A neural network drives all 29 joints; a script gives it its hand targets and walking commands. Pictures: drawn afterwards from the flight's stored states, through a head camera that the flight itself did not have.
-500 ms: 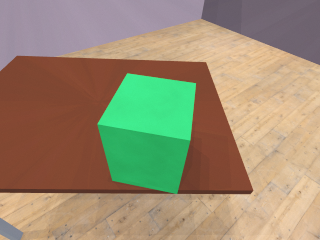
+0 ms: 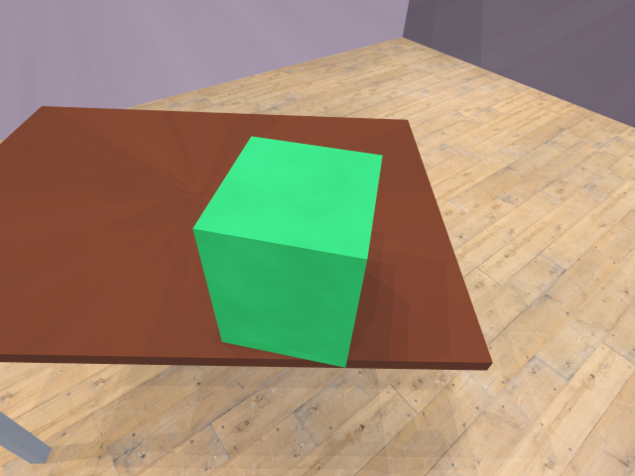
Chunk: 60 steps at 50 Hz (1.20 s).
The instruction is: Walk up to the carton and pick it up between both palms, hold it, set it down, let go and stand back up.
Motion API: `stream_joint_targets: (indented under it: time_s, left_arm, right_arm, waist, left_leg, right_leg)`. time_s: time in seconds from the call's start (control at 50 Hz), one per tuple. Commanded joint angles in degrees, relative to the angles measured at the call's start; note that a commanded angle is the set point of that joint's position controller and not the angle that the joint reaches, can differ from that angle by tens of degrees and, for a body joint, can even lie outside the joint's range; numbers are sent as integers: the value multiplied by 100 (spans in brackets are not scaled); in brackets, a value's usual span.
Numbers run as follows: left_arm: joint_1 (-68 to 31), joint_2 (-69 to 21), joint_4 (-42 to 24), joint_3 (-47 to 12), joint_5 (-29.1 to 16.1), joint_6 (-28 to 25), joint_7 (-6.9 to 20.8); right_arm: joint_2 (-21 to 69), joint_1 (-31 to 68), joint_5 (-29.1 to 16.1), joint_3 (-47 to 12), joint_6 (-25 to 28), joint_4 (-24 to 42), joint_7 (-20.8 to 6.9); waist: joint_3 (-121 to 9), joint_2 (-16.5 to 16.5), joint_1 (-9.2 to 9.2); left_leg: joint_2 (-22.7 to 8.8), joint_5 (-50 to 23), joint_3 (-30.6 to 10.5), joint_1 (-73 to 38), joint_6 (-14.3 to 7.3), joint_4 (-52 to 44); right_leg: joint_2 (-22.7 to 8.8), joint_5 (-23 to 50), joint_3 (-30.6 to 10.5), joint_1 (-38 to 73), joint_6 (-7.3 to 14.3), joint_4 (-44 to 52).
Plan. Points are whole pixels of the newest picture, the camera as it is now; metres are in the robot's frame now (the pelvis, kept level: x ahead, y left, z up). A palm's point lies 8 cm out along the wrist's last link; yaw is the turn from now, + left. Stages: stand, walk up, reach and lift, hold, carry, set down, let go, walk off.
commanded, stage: stand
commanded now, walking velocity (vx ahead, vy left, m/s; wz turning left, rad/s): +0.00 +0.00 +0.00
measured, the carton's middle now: (298, 252) +0.43 +0.02 +0.04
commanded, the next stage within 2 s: none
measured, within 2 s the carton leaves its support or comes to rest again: neither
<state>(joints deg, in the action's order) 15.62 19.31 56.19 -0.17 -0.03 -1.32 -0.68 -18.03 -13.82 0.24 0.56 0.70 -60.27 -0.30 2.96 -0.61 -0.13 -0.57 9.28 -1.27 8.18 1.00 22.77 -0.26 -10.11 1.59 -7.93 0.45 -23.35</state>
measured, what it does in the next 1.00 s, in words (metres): stands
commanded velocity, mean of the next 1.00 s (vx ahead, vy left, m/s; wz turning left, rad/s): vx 0.00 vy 0.00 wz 0.00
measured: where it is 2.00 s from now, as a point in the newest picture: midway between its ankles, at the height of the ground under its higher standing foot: outside the picture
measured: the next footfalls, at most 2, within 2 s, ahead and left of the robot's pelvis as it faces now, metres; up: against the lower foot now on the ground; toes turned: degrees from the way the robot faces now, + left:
none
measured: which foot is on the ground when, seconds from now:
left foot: down 0.00-1.00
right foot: down 0.00-1.00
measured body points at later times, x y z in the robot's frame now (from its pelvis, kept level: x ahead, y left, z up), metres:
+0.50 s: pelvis +0.00 -0.01 +0.00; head -0.01 +0.00 +0.45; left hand +0.05 +0.29 -0.13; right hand +0.04 -0.30 -0.13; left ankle +0.04 +0.13 -0.74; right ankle +0.04 -0.11 -0.74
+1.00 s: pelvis +0.02 +0.00 +0.00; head +0.02 +0.00 +0.45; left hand +0.08 +0.29 -0.13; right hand +0.08 -0.29 -0.13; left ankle +0.04 +0.13 -0.74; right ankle +0.04 -0.11 -0.74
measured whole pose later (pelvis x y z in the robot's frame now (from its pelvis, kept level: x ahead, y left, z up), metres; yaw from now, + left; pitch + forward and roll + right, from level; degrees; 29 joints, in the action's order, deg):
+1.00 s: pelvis +0.02 +0.00 +0.00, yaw +0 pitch -4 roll +0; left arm 11.7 18.6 59.5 0.6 -0.4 -1.2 -0.7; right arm -17.9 -10.7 -0.2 -0.2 0.8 -61.2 0.6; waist 3.9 -0.7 -0.2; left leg -1.2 10.5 -1.2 6.6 1.4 21.1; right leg 0.4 -10.9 1.5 -6.1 0.8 -21.1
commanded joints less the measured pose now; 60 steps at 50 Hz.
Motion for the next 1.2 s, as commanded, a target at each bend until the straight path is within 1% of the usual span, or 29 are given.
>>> stream_joint_targets:
  time_s: [0.0,0.08,0.1,0.12,0.18,0.28,0.34,0.4,0.44,0.5,0.54,0.58,0.62,0.68,0.74,0.84,0.86,0.92,1.0,1.02,1.04,1.1,1.14,1.18]
  left_arm:
    - [-34,1121,-343,291,-2,-125,-44]
    - [-91,1144,-342,308,2,-121,-34]
    - [-88,1154,-334,317,1,-119,-35]
    - [-64,1111,-335,309,0,-118,-31]
    - [-83,1148,-331,320,-5,-114,-28]
    - [-93,1173,-331,350,-5,-98,-21]
    - [-124,1167,-335,356,-11,-106,-17]
    - [-171,1179,-345,368,-18,-98,-16]
    - [-150,1161,-332,369,-17,-101,-24]
    - [-226,1161,-325,371,-12,-103,-23]
    - [-248,1120,-316,358,-24,-111,-23]
    - [-298,1152,-311,362,-20,-112,-23]
    - [-314,1112,-283,353,-24,-106,-26]
    - [-279,1118,-213,354,-37,-106,-33]
    - [-362,1082,-190,335,-31,-97,-33]
    - [-384,1076,-89,339,-43,-104,-47]
    - [-425,1054,-71,329,-32,-104,-51]
    - [-370,1047,-7,323,-45,-115,-63]
    - [-462,1047,49,323,-43,-113,-69]
    - [-445,1044,51,327,-47,-120,-75]
    - [-474,1051,78,329,-46,-115,-76]
    - [-469,1040,130,325,-46,-116,-83]
    - [-466,1013,158,328,-58,-113,-94]
    - [-457,1003,175,328,-57,-113,-95]
  right_arm:
    - [-1161,24,2,212,111,303,56]
    - [-1188,27,3,206,102,312,64]
    - [-1168,21,4,197,99,314,60]
    - [-1190,1,5,201,95,311,63]
    - [-1194,-72,-1,204,97,289,72]
    - [-1191,-57,-6,185,99,314,81]
    - [-1189,-97,-13,179,101,310,89]
    - [-1228,-16,-17,184,97,350,95]
    - [-1266,13,-17,185,107,357,101]
    - [-1260,18,-29,183,123,358,111]
    - [-1234,68,-30,172,121,361,116]
    - [-1247,115,-32,175,131,376,119]
    - [-1248,113,-39,170,126,361,118]
    - [-1252,179,-38,162,124,339,123]
    - [-1240,237,-47,160,116,328,133]
    - [-1216,265,-43,161,118,249,141]
    - [-1202,265,-55,163,119,240,149]
    - [-1203,313,-51,167,115,208,153]
    - [-1190,324,-46,181,121,146,167]
    - [-1198,354,-41,181,116,143,166]
    - [-1168,363,-52,176,117,141,167]
    - [-1138,324,-48,177,118,62,171]
    - [-1145,337,-47,183,113,55,182]
    - [-1138,316,-37,186,111,15,193]
  waist:
    - [332,85,8]
    - [348,16,5]
    - [384,45,15]
    - [322,59,-10]
    - [308,30,26]
    - [262,96,24]
    - [288,68,26]
    - [224,34,19]
    - [230,98,-12]
    - [177,21,7]
    - [162,83,11]
    - [121,53,10]
    - [106,91,12]
    - [84,138,-18]
    - [54,69,2]
    - [37,123,-11]
    - [57,93,19]
    - [8,99,-12]
    - [-40,116,26]
    - [-19,75,6]
    - [-40,119,19]
    - [-71,56,24]
    - [-76,120,32]
    - [-57,106,20]
  left_leg:
    - [-549,1031,-513,460,-207,-706]
    - [-548,1023,-512,489,-203,-658]
    - [-537,1080,-497,514,-198,-653]
    - [-543,1074,-502,520,-197,-645]
    - [-545,1027,-488,448,-209,-632]
    - [-554,992,-491,463,-220,-615]
    - [-552,926,-471,474,-216,-581]
    - [-563,823,-454,444,-221,-573]
    - [-576,737,-440,445,-217,-575]
    - [-589,649,-442,388,-226,-560]
    - [-624,517,-449,339,-235,-562]
    - [-624,437,-436,308,-228,-556]
    - [-627,385,-424,289,-225,-560]
    - [-651,302,-431,258,-221,-593]
    - [-664,208,-434,176,-218,-608]
    - [-668,36,-420,113,-203,-644]
    - [-679,16,-428,63,-206,-638]
    - [-684,-128,-420,-3,-197,-649]
    - [-692,-248,-397,-101,-188,-651]
    - [-700,-263,-393,-71,-190,-661]
    - [-698,-308,-395,-88,-188,-672]
    - [-708,-374,-383,-179,-177,-677]
    - [-705,-454,-361,-204,-177,-665]
    - [-707,-513,-343,-196,-162,-671]
  right_leg:
    - [-662,-1163,-745,-395,133,913]
    - [-685,-1305,-794,-490,151,962]
    - [-686,-1390,-807,-530,149,968]
    - [-690,-1373,-821,-472,161,968]
    - [-705,-1423,-832,-531,166,988]
    - [-696,-1330,-807,-481,167,960]
    - [-695,-1322,-815,-485,158,965]
    - [-692,-1201,-790,-427,154,932]
    - [-712,-1093,-809,-390,164,922]
    - [-704,-986,-780,-321,166,914]
    - [-708,-815,-769,-293,163,886]
    - [-705,-710,-750,-233,169,872]
    - [-697,-607,-740,-183,162,859]
    - [-701,-425,-715,-100,156,826]
    - [-699,-301,-685,-95,154,831]
    - [-704,-53,-679,12,155,810]
    - [-703,-13,-676,-35,154,825]
    - [-702,130,-647,45,143,819]
    - [-716,278,-636,73,140,827]
    - [-722,351,-638,104,137,823]
    - [-722,377,-637,119,139,809]
    - [-722,482,-617,154,128,821]
    - [-726,555,-618,167,126,833]
    - [-734,641,-613,210,127,820]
